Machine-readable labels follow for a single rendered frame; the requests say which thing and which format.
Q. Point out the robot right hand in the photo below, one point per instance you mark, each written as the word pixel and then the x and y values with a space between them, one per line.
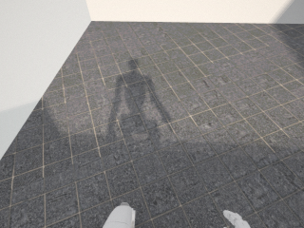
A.
pixel 236 219

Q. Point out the robot left thigh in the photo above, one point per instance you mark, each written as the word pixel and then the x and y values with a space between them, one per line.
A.
pixel 122 216

